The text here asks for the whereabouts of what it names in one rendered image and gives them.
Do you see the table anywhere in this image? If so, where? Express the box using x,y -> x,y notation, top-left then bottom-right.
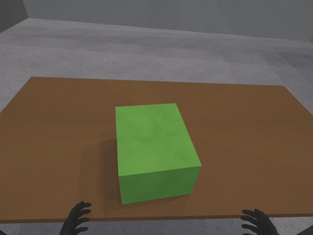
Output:
0,76 -> 313,235

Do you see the robot left hand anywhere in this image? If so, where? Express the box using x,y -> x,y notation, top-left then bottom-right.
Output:
60,201 -> 91,235

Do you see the carton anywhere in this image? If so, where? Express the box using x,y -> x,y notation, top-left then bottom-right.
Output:
115,103 -> 202,204

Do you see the robot right hand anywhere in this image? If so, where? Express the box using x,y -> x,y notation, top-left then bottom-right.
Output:
240,209 -> 279,235

